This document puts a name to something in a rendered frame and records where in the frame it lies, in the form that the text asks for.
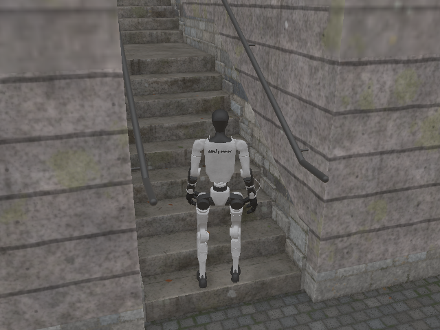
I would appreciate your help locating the stairs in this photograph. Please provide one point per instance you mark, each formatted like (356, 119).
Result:
(148, 21)
(174, 99)

